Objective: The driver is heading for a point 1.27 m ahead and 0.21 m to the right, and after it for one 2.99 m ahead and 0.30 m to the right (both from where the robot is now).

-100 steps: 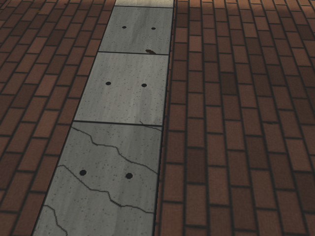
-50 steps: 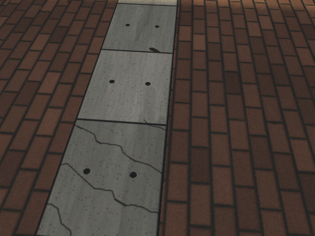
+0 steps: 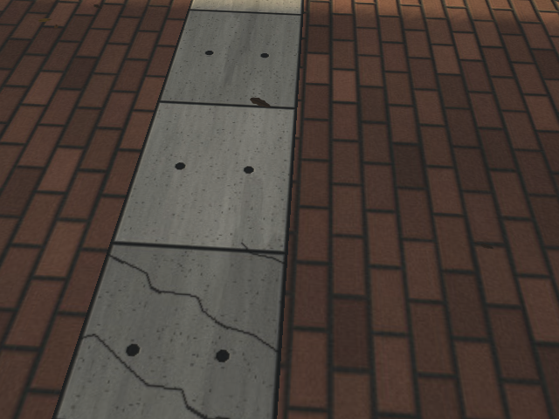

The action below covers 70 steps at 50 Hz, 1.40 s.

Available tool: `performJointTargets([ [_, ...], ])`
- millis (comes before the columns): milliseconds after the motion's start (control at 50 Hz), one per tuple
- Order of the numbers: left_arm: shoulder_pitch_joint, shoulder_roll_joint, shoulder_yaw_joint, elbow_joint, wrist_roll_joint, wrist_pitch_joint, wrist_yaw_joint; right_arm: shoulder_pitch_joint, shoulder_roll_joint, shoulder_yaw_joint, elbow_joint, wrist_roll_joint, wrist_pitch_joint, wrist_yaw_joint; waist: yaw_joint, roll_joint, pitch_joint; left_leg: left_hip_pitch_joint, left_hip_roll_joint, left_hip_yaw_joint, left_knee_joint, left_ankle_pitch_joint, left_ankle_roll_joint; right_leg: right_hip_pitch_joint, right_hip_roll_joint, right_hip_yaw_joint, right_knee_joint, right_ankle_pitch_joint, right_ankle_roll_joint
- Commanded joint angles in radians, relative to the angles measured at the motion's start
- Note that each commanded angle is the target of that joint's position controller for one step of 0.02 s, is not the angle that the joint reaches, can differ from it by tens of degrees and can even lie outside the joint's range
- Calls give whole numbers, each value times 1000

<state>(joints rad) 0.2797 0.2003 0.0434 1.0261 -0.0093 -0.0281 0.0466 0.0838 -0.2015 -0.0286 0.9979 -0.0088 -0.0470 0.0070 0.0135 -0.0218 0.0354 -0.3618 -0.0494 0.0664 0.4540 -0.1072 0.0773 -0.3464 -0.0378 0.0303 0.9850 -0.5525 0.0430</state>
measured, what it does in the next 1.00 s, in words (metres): walks ahead: right foot, then left foot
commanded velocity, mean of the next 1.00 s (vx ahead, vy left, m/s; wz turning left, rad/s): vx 0.42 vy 0.00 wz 0.00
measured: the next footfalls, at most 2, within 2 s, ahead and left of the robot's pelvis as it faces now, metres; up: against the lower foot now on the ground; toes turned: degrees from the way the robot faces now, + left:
right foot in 0.20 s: +0.06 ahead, -0.13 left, +0.00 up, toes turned -2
left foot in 0.66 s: +0.33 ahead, +0.15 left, +0.00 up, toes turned +5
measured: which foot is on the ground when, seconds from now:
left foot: down 0.00-0.20, up 0.22-0.64, down 0.66-1.00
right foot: up 0.00-0.18, down 0.20-0.66, up 0.68-1.00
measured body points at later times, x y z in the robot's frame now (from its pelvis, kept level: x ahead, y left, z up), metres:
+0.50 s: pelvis +0.11 -0.01 +0.02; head +0.12 -0.04 +0.47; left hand +0.01 +0.22 -0.11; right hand +0.28 -0.26 -0.11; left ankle +0.25 +0.17 -0.67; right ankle +0.02 -0.13 -0.73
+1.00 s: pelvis +0.36 +0.07 +0.01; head +0.37 +0.07 +0.46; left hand +0.52 +0.33 -0.10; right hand +0.34 -0.19 -0.13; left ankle +0.29 +0.15 -0.73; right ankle +0.53 -0.10 -0.66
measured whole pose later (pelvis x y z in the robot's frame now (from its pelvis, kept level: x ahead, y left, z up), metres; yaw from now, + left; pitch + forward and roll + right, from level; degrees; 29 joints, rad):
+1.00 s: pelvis +0.36 +0.07 +0.01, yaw +2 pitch +1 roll +2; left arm 0.09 0.25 0.09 0.89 -0.01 -0.09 0.01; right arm 0.37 -0.21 -0.05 1.06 0.00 -0.09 0.00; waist -0.06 -0.04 -0.01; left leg -0.04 -0.07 0.07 0.22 -0.21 0.06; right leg -0.72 -0.15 0.02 0.82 0.00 -0.02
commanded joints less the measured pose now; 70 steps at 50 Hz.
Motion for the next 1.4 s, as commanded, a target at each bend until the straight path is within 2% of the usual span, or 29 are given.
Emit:
performJointTargets([
  [20, 143, 80, 28, 1, -1, 7, 15, 16, -193, -47, -39, 5, -3, -21, 18, 161, -81, 9, 264, -329, -319, -368, 164, 22, -6, -36, -77, 34, -20],
  [100, 105, 74, 38, 3, 8, -13, 2, -2, -195, -60, -64, 30, -9, -38, 46, 147, -68, -56, 274, -323, -371, -459, 144, 102, -10, -58, -231, 133, -79],
  [180, 201, 54, 43, 63, 18, -20, -11, -33, -168, -60, -86, 58, 4, -41, 116, 100, -26, -165, 190, -213, -276, -527, 63, 285, 35, -124, -526, 223, -141],
  [200, 278, 73, 46, 85, 22, -25, -11, -64, -123, -48, -109, 55, 3, -39, 137, -4, -13, -259, 130, -147, -94, -488, 19, 353, -52, 4, -647, 114, -176],
  [220, 316, 141, 58, 83, 7, -32, -7, -73, -53, -31, -131, 52, -5, -31, 121, -220, -15, -413, 26, -5, 239, -382, -30, 413, -266, 315, -800, -104, -240],
  [240, 262, 225, 75, 61, 17, -48, -10, -79, -88, -40, -150, 45, -20, -27, 90, -262, 71, -532, 45, -80, 384, -330, -8, 315, -384, 567, -916, -312, -315],
  [280, 106, 159, 58, 5, 15, -83, -10, -6, -151, -56, -112, 43, -36, -14, -1, -147, 83, -546, 97, -142, 486, -159, 2, 297, -319, 451, -911, -143, -250],
  [360, 170, 108, 44, 11, 3, -90, -25, -30, -116, -61, -86, 20, -34, -9, 15, -83, 30, -462, 120, -86, 467, 12, -38, 299, -221, 201, -904, 173, -197],
  [460, 231, 135, 44, 8, 8, -80, -18, -163, -71, -43, -124, 34, -33, 0, 64, -106, 61, -365, 112, -40, 253, 113, -70, 277, -192, 84, -910, 324, -198],
  [560, 270, 158, 56, 24, -9, -69, -21, -237, -81, -31, -157, 46, -41, 22, 90, -127, 107, -276, 101, -12, 110, 49, -49, 320, -226, 49, -865, 385, -206],
  [600, 258, 169, 65, 29, -16, -62, -22, -215, -103, -35, -163, 45, -46, 28, 62, -138, 106, -214, 94, -11, 64, -9, -19, 348, -254, 53, -820, 446, -198],
  [640, 204, 177, 69, 17, -18, -55, -22, -37, -155, -65, -118, 43, -50, 25, -46, -138, 11, 34, 43, 24, 36, -25, 20, 326, -229, 6, -633, 770, -170],
  [660, 182, 156, 61, 5, -13, -54, -23, 153, -210, -95, -59, 48, -51, 18, -129, -98, -112, 290, 51, 3, 44, -13, 53, 239, -175, -46, -412, 869, -138],
  [680, 173, 110, 42, -32, 13, -58, -27, 346, -305, -118, -23, 32, -46, 4, -183, 106, -290, 611, 289, -286, 51, -45, 119, -13, -105, -95, -29, 553, -93],
  [700, 252, -19, 10, -44, -7, -85, -34, 375, -328, -111, -8, 18, -45, 17, -120, 362, -403, 800, 460, -757, -151, -276, 252, -328, 69, -2, 254, -22, -56],
  [720, 172, 82, 34, -45, -36, -107, -36, 310, -240, -86, -17, 19, -52, 23, -127, 245, -298, 702, 432, -736, -195, -312, 215, -432, 16, 93, 387, 9, -78],
  [740, 94, 125, 44, -71, -43, -117, -37, 220, -180, -68, -37, 24, -57, 25, -105, 191, -186, 577, 400, -577, -189, -225, 173, -472, -35, 66, 397, 102, -104],
  [760, 61, 127, 48, -73, -34, -114, -28, 137, -146, -55, -56, 20, -59, 29, -67, 91, -133, 430, 360, -456, -207, -114, 148, -411, -86, 43, 353, 204, -109],
  [800, 68, 96, 57, -75, -16, -91, -19, 95, -98, -40, -49, 4, -63, 33, -13, 103, -75, 259, 290, -310, -259, -13, 131, -307, -133, 40, 257, 301, -111],
  [940, -128, 78, 51, -164, 0, -64, -32, 213, -154, -43, -5, 7, -60, -10, -15, 64, 21, 230, 264, -176, -329, 204, 144, -404, -130, 8, -88, 529, -59],
  [1100, -393, 73, 21, -255, -15, -76, -81, 360, -181, -51, 35, 27, -39, -19, -90, 66, 83, 409, 294, -121, -292, 193, 113, -374, -54, -42, -434, 613, -91],
  [1160, -351, 118, 33, -263, -17, -82, -93, 339, -206, -62, 32, 26, -26, -22, -38, 100, 32, 482, 317, -112, -185, 439, 86, -251, -10, -67, -473, 502, -130],
  [1200, -94, 196, 74, -190, -14, -81, -86, 299, -200, -58, 17, 22, -15, -21, 96, 113, -129, 418, 251, -55, 117, 690, 45, 118, 51, -110, -485, 510, -184],
  [1220, 98, 271, 94, -149, 1, -78, -76, 305, -169, -43, -7, 7, -16, -20, 151, 19, -279, 180, 192, -19, 435, 412, 11, 457, -125, 91, -442, 544, -249],
  [1240, 163, 324, 101, -122, 11, -76, -82, 441, -18, -1, -8, 14, -38, -7, 70, -250, -436, -203, -6, -58, 792, -348, -48, 778, -364, 607, -579, 322, -413],
  [1260, 152, 230, 73, -129, 4, -76, -82, 373, -115, -21, -1, 38, -65, -1, 105, -176, -426, -311, 22, -199, 912, -457, -29, 769, -348, 698, -667, 252, -380],
  [1280, 55, 191, 60, -143, -1, -79, -78, 272, -169, -36, -35, 60, -79, 1, 91, -140, -265, -383, 74, -175, 931, -391, -15, 637, -317, 534, -679, 312, -332],
  [1320, -84, 148, 44, -169, 12, -86, -80, 188, -164, -45, -49, 42, -78, -14, 26, -2, -119, -304, 161, -141, 818, -241, -16, 334, -248, 321, -733, 502, -293],
  [1400, -75, 138, 39, -140, 15, -96, -79, 226, -104, -49, -40, 31, -28, -21, -40, -35, -63, -208, 211, -136, 669, -166, -29, 159, -194, 181, -843, 511, -295],
])
Velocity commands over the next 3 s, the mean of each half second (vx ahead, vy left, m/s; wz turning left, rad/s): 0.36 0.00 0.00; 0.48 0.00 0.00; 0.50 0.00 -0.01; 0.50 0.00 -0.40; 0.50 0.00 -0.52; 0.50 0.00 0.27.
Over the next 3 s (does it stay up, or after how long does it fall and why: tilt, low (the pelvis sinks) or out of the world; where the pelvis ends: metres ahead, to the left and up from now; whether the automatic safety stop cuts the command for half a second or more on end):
stays up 1.44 -0.14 0.00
